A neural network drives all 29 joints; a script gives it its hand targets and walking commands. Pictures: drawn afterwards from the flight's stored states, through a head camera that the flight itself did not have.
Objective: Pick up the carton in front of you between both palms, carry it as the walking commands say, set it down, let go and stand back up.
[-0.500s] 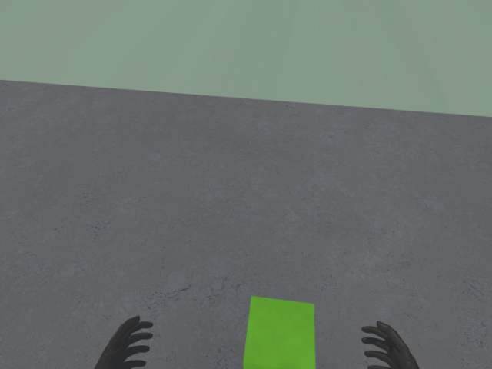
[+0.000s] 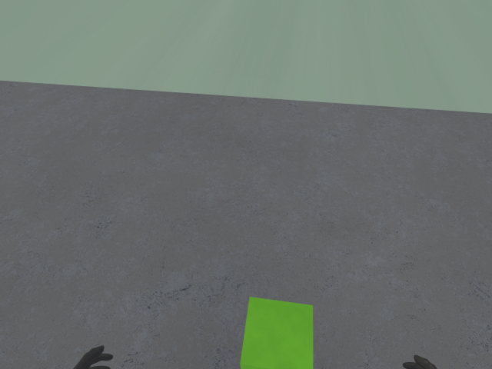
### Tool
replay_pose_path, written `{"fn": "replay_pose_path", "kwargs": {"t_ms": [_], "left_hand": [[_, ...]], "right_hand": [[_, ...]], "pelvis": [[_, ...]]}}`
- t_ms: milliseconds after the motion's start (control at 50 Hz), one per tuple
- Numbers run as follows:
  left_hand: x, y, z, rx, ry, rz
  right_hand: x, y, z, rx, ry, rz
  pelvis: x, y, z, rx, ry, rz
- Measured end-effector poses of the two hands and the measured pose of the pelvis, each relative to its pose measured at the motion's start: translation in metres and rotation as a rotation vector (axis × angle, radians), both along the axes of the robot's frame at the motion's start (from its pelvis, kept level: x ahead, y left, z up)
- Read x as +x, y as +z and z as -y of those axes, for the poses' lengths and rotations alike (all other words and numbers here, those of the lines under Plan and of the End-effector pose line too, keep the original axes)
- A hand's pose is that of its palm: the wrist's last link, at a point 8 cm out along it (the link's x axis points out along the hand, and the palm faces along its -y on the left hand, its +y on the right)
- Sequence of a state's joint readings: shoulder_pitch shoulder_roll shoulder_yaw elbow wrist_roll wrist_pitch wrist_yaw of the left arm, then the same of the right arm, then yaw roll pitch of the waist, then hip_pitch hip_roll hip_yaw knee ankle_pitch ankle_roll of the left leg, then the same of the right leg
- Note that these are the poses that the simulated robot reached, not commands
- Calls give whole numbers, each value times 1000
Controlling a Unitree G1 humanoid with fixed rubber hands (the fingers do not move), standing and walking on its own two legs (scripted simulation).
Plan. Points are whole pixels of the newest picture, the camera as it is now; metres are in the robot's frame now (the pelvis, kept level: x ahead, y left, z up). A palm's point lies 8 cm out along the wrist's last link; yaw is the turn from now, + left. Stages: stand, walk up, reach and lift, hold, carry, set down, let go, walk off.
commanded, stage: stand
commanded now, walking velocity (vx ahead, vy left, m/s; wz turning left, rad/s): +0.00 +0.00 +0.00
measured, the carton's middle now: (276, 344) +0.36 -0.07 -0.64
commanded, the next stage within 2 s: none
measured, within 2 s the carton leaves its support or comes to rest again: neither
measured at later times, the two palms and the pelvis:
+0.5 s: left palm out of the picture +0.11 +0.29 -0.09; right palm out of the picture +0.11 -0.30 -0.09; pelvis +0.00 -0.01 +0.00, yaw +0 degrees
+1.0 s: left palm out of the picture +0.08 +0.29 -0.08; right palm out of the picture +0.06 -0.31 -0.10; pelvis -0.02 -0.01 +0.01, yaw +0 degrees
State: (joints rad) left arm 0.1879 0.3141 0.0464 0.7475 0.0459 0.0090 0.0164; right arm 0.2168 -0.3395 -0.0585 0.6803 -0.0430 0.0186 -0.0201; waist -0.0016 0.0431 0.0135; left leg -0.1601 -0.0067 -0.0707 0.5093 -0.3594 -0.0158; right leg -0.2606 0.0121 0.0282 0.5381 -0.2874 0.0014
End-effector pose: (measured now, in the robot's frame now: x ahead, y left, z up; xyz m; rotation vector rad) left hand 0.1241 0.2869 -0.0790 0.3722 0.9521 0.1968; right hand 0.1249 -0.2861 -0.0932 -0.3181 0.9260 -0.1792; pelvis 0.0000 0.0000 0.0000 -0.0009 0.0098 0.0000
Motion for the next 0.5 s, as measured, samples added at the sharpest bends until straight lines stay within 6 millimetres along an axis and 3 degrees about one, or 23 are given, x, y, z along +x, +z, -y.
{"fn": "replay_pose_path", "kwargs": {"t_ms": [280,500], "left_hand": [[5,-3,9,-12,26,-1],[-13,-11,2,-26,41,-55]], "right_hand": [[-1,-3,9,-8,10,-43],[-16,3,17,-43,3,-69]], "pelvis": [[5,2,8,-2,14,14],[0,4,8,-2,7,22]]}}
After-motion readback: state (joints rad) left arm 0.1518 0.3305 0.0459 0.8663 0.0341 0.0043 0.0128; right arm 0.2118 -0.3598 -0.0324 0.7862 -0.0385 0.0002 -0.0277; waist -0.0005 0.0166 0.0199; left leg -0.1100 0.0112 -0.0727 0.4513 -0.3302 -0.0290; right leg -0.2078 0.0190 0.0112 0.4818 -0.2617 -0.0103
